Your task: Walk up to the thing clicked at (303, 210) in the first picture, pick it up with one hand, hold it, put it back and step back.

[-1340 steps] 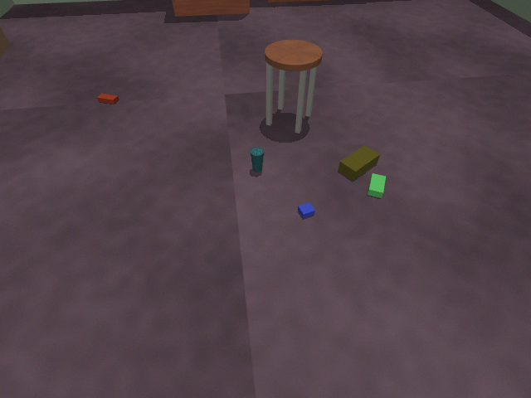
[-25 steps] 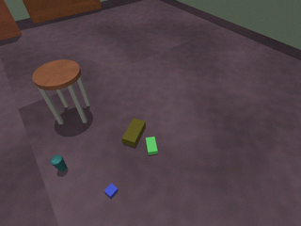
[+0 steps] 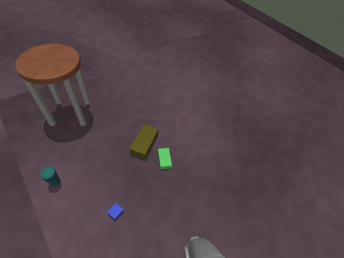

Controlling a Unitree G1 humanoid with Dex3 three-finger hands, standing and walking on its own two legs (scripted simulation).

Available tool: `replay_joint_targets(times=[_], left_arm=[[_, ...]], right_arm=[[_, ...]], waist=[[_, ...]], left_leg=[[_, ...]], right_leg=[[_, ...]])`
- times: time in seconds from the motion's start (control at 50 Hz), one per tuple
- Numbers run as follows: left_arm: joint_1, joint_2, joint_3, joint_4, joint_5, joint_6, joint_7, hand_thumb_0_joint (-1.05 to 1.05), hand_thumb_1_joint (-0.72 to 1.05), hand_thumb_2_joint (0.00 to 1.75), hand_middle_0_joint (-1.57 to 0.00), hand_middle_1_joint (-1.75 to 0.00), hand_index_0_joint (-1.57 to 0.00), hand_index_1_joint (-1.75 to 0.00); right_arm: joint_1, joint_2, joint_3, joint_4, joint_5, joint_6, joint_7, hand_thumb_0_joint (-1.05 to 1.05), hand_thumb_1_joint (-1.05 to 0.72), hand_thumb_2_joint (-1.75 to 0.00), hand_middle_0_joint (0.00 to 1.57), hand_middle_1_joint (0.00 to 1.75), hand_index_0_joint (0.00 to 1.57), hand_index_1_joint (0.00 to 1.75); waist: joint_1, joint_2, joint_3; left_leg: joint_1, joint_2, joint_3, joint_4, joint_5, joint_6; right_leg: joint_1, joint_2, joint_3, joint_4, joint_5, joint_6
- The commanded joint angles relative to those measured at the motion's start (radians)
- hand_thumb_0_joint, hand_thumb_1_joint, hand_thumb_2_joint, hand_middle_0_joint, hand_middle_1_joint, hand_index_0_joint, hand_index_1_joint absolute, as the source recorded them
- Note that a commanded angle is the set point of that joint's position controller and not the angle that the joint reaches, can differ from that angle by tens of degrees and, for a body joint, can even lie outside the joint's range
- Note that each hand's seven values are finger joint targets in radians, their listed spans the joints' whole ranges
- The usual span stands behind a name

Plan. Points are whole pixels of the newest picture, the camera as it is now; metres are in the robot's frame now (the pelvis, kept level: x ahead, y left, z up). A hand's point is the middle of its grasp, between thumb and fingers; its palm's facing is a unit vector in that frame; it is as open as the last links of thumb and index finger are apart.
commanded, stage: walk up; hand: left
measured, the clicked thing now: (115, 211) +0.44 +0.23 -0.75
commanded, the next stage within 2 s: none
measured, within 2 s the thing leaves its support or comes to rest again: neither
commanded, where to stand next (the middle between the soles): +0.06 -0.03 m, yaw +3 degrees
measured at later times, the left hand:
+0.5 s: hand out of the picture +0.06 +0.23 -0.15, palm faces +0.02 -0.93 -0.36, open 7.4 cm
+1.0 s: hand out of the picture +0.06 +0.24 -0.14, palm faces +0.06 -0.94 -0.34, open 7.4 cm
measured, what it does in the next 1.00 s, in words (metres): steps on the spot: right foot, then left foot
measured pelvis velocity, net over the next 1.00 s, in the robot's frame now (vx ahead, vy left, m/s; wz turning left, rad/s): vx -0.01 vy -0.02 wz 0.06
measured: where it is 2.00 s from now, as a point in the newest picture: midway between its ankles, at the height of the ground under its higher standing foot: outside the picture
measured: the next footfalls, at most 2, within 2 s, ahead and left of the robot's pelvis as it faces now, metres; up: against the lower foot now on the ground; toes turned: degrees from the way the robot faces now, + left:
right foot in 0.14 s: +0.07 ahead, -0.16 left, +0.00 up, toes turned +1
left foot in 0.44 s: +0.01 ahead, +0.09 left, +0.00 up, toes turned +3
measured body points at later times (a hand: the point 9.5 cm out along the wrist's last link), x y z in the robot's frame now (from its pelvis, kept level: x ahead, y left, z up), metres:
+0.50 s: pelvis -0.04 -0.03 -0.01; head -0.02 -0.03 +0.44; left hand +0.06 +0.28 -0.12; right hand +0.02 -0.35 -0.13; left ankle -0.05 +0.08 -0.73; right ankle +0.01 -0.15 -0.72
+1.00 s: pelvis -0.01 -0.02 +0.01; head -0.01 -0.02 +0.46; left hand +0.06 +0.28 -0.12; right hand +0.10 -0.32 -0.12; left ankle -0.03 +0.09 -0.73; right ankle +0.03 -0.16 -0.73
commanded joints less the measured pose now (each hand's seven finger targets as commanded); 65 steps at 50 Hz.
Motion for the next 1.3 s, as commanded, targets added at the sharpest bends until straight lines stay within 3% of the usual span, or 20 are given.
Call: replay_joint_targets(times=[0.0,0.08,0.12,0.14,0.16,0.18,0.24,0.32,0.38,0.4,0.44,0.46,0.5,0.6,0.64,0.68,0.76,0.8,0.96,1.28], left_arm=[[0.041,0.134,0.027,-0.055,-0.016,-0.023,0.014,0.0,0.9,0.9,-0.2,-0.3,-0.2,-0.3],[0.048,0.127,0.036,-0.044,0.006,-0.036,0.011,0.0,0.9,0.9,-0.2,-0.3,-0.2,-0.3],[0.064,0.169,0.054,-0.035,0.031,-0.051,0.015,0.0,0.9,0.9,-0.2,-0.3,-0.2,-0.3],[0.027,0.259,0.08,-0.066,0.047,-0.057,0.013,0.0,0.9,0.9,-0.2,-0.3,-0.2,-0.3],[-0.02,0.302,0.079,-0.098,0.037,-0.054,0.014,0.0,0.9,0.9,-0.2,-0.3,-0.2,-0.3],[-0.025,0.269,0.074,-0.111,0.038,-0.058,0.016,0.0,0.9,0.9,-0.2,-0.3,-0.2,-0.3],[-0.096,0.165,0.056,-0.134,0.041,-0.056,0.026,0.0,0.9,0.9,-0.2,-0.3,-0.2,-0.3],[0.001,0.179,0.069,-0.112,0.064,-0.077,0.013,0.0,0.9,0.9,-0.2,-0.3,-0.2,-0.3],[-0.004,0.21,0.069,-0.104,0.04,-0.076,0.0,0.0,0.9,0.9,-0.2,-0.3,-0.2,-0.3],[-0.008,0.183,0.052,-0.101,0.033,-0.074,0.001,0.0,0.9,0.9,-0.2,-0.3,-0.2,-0.3],[-0.063,0.097,0.028,-0.103,0.015,-0.084,0.01,0.0,0.9,0.9,-0.2,-0.3,-0.2,-0.3],[-0.103,0.177,0.049,-0.093,0.029,-0.097,0.015,0.0,0.9,0.9,-0.2,-0.3,-0.2,-0.3],[-0.039,0.097,0.027,-0.065,0.017,-0.114,-0.003,0.0,0.9,0.9,-0.2,-0.3,-0.2,-0.3],[0.056,0.111,0.024,0.015,0.019,-0.136,0.017,0.0,0.9,0.9,-0.2,-0.3,-0.2,-0.3],[0.069,0.203,0.036,0.023,0.03,-0.148,0.028,0.0,0.9,0.9,-0.2,-0.3,-0.2,-0.3],[-0.003,0.234,0.035,0.002,0.031,-0.142,0.027,0.0,0.9,0.9,-0.2,-0.3,-0.2,-0.3],[-0.081,0.161,0.003,0.008,0.025,-0.13,0.017,0.0,0.9,0.9,-0.2,-0.3,-0.2,-0.3],[-0.073,0.095,-0.017,0.026,0.008,-0.116,0.007,0.0,0.9,0.9,-0.2,-0.3,-0.2,-0.3],[-0.096,0.123,-0.022,0.106,-0.004,-0.13,0.014,0.0,0.9,0.9,-0.2,-0.3,-0.2,-0.3],[-0.15,0.108,-0.032,0.182,0.011,-0.12,0.016,0.0,0.9,0.9,-0.2,-0.3,-0.2,-0.3]], right_arm=[[-0.039,-0.279,-0.081,-0.088,-0.003,0.015,-0.011,0.0,-0.9,-0.9,0.2,0.3,0.2,0.3],[-0.058,-0.3,-0.083,-0.103,0.008,0.049,0.002,0.0,-0.9,-0.9,0.2,0.3,0.2,0.3],[-0.049,-0.253,-0.065,-0.1,0.025,0.059,0.005,0.0,-0.9,-0.9,0.2,0.3,0.2,0.3],[-0.004,-0.195,-0.049,-0.111,0.034,0.061,0.004,0.0,-0.9,-0.9,0.2,0.3,0.2,0.3],[-0.08,-0.207,-0.057,-0.113,0.03,0.069,-0.022,0.0,-0.9,-0.9,0.2,0.3,0.2,0.3],[-0.087,-0.236,-0.072,-0.097,0.021,0.069,-0.028,0.0,-0.9,-0.9,0.2,0.3,0.2,0.3],[0.0,-0.23,-0.065,-0.045,0.039,0.054,-0.014,0.0,-0.9,-0.9,0.2,0.3,0.2,0.3],[-0.023,-0.232,-0.057,-0.021,-0.003,0.033,0.023,0.0,-0.9,-0.9,0.2,0.3,0.2,0.3],[0.03,-0.212,-0.058,0.008,-0.025,0.016,0.036,0.0,-0.9,-0.9,0.2,0.3,0.2,0.3],[0.071,-0.208,-0.065,0.026,-0.037,0.01,0.037,0.0,-0.9,-0.9,0.2,0.3,0.2,0.3],[0.011,-0.344,-0.092,-0.014,-0.054,0.006,0.046,0.0,-0.9,-0.9,0.2,0.3,0.2,0.3],[0.001,-0.342,-0.094,-0.022,-0.037,0.002,0.055,0.0,-0.9,-0.9,0.2,0.3,0.2,0.3],[-0.061,-0.235,-0.055,-0.024,-0.03,-0.013,0.049,0.0,-0.9,-0.9,0.2,0.3,0.2,0.3],[-0.057,-0.207,-0.045,-0.028,-0.005,0.024,0.054,0.0,-0.9,-0.9,0.2,0.3,0.2,0.3],[-0.018,-0.163,-0.036,-0.024,0.001,0.04,0.052,0.0,-0.9,-0.9,0.2,0.3,0.2,0.3],[0.015,-0.211,-0.055,0.009,-0.01,0.05,0.045,0.0,-0.9,-0.9,0.2,0.3,0.2,0.3],[0.062,-0.193,-0.053,0.071,-0.007,0.028,0.05,0.0,-0.9,-0.9,0.2,0.3,0.2,0.3],[-0.048,-0.243,-0.056,0.051,-0.011,0.015,0.046,0.0,-0.9,-0.9,0.2,0.3,0.2,0.3],[-0.117,-0.216,-0.03,0.115,0.007,0.01,0.04,0.0,-0.9,-0.9,0.2,0.3,0.2,0.3],[-0.215,-0.192,-0.027,0.176,0.006,0.021,0.041,0.0,-0.9,-0.9,0.2,0.3,0.2,0.3]], waist=[[0.003,0.267,-0.168],[0.011,0.267,-0.267],[0.036,0.126,-0.279],[0.008,-0.117,-0.264],[0.052,-0.236,-0.256],[0.047,-0.151,-0.221],[0.003,-0.092,-0.26],[0.081,-0.128,-0.241],[0.026,-0.068,-0.185],[-0.009,0.012,-0.19],[-0.033,0.297,-0.101],[-0.046,0.205,-0.017],[0.015,0.151,-0.056],[0.044,0.204,-0.166],[0.032,0.007,-0.179],[0.004,0.005,-0.15],[-0.036,-0.032,-0.175],[0.002,0.077,-0.14],[0.015,0.117,-0.216],[0.015,0.09,-0.213]], left_leg=[[0.045,0.22,-0.108,-0.075,0.718,0.198],[0.074,0.197,-0.126,0.068,0.584,0.164],[-0.04,0.15,-0.113,0.22,0.402,0.083],[-0.217,0.011,-0.066,0.385,0.026,0.015],[-0.218,-0.082,-0.104,0.552,-0.429,0.012],[-0.188,-0.079,-0.189,0.65,-0.424,-0.001],[-0.176,-0.095,-0.145,0.624,-0.253,-0.017],[-0.218,-0.06,-0.062,0.243,-0.322,-0.033],[0.006,-0.045,-0.039,-0.094,-0.202,0.014],[0.147,-0.041,-0.075,-0.22,-0.096,0.039],[0.144,0.284,-0.651,-0.422,-0.557,0.179],[0.0,0.317,-0.647,-0.417,-0.513,0.243],[0.065,0.195,-0.399,-0.311,-0.115,0.169],[-0.086,0.083,-0.173,-0.117,0.068,0.061],[-0.199,-0.023,-0.122,0.062,-0.16,0.008],[-0.1,-0.004,-0.146,0.161,-0.279,0.012],[0.107,0.007,-0.138,-0.123,-0.044,0.023],[0.033,0.123,-0.326,-0.286,-0.15,0.053],[0.11,0.084,-0.17,-0.238,0.302,0.015],[0.141,0.087,-0.145,-0.345,0.196,0.004]], right_leg=[[0.086,-0.022,-0.078,-0.116,0.003,0.018],[0.211,-0.015,-0.174,-0.437,0.099,0.003],[0.341,-0.079,-0.083,-0.608,0.396,-0.033],[0.391,-0.297,0.222,-0.636,0.587,-0.126],[0.254,-0.429,0.359,-0.664,0.7,-0.308],[0.185,-0.421,0.356,-0.664,0.686,-0.313],[0.231,-0.248,0.079,-0.584,0.498,-0.219],[0.36,-0.249,0.174,-0.717,-0.257,-0.213],[0.193,-0.298,0.154,-0.687,-0.147,-0.19],[0.098,-0.257,0.082,-0.611,-0.12,-0.129],[-0.198,-0.02,-0.185,-0.324,-0.14,0.002],[-0.113,-0.07,-0.098,-0.249,-0.144,-0.005],[-0.009,-0.077,-0.098,-0.352,-0.048,-0.005],[0.414,-0.026,-0.157,-0.659,0.224,-0.021],[0.437,-0.285,0.234,-0.802,0.045,-0.119],[0.268,-0.395,0.315,-0.828,-0.055,-0.225],[0.147,-0.243,0.045,-0.731,0.072,-0.098],[0.145,-0.114,-0.074,-0.661,0.071,-0.017],[0.361,-0.161,-0.088,-0.69,0.453,-0.021],[0.423,-0.167,-0.09,-0.783,0.403,0.006]])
